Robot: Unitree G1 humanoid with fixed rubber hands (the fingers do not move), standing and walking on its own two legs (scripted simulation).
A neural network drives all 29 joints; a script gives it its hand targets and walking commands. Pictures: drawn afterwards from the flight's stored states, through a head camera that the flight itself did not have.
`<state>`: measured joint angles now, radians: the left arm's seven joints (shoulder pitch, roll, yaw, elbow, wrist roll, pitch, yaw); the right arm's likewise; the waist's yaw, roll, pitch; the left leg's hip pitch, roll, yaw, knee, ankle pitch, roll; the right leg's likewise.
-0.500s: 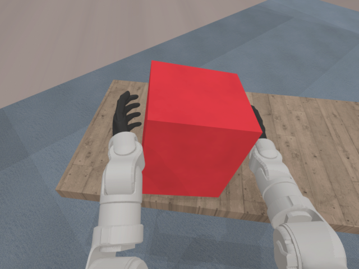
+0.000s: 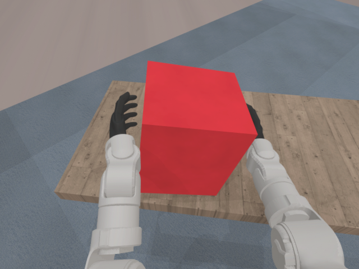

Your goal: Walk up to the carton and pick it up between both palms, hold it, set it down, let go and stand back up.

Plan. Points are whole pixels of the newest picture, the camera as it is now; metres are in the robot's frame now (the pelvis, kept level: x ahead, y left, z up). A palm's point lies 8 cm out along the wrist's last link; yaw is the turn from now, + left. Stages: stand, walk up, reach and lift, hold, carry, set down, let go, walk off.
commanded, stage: set down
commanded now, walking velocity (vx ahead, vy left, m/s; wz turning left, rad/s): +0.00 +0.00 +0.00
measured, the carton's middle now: (184, 133) +0.43 +0.05 +0.06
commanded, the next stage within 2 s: none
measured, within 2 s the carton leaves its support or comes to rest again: rests again in 1.24 s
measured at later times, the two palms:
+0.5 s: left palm (113, 143) +0.33 +0.19 +0.11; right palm (248, 140) +0.41 -0.10 +0.07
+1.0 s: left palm (112, 149) +0.33 +0.20 +0.10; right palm (246, 142) +0.41 -0.09 +0.07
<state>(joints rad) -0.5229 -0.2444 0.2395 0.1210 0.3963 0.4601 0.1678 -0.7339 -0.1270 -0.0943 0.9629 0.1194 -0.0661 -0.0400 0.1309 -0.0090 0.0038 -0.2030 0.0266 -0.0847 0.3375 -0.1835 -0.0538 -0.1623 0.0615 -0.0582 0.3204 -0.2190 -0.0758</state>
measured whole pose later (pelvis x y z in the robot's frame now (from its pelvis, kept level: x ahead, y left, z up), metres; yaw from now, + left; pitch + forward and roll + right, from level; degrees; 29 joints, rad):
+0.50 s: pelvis -0.01 +0.00 +0.00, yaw +0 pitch +3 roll +0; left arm -0.53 -0.24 0.32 0.31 0.36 0.27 0.15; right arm -0.75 -0.13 -0.13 1.08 0.11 -0.17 0.01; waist 0.16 -0.01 -0.01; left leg -0.20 0.03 -0.08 0.34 -0.18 -0.05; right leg -0.17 0.06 -0.06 0.33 -0.22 -0.08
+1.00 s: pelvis -0.01 +0.00 +0.00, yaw +0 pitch +3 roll +0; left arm -0.50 -0.23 0.35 0.36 0.38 0.18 0.16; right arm -0.76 -0.11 -0.19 1.13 0.02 -0.21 0.04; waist 0.16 -0.01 -0.01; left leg -0.21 0.03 -0.08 0.34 -0.18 -0.05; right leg -0.17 0.06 -0.06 0.33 -0.22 -0.08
